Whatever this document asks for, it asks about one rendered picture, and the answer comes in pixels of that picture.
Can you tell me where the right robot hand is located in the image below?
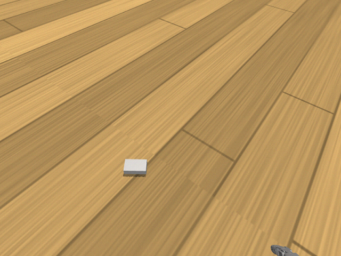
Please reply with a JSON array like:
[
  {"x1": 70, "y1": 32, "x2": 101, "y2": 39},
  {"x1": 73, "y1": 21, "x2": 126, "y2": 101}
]
[{"x1": 271, "y1": 245, "x2": 299, "y2": 256}]

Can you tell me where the small box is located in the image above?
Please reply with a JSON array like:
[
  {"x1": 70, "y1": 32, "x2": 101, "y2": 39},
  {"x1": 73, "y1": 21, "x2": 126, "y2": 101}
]
[{"x1": 124, "y1": 159, "x2": 147, "y2": 174}]

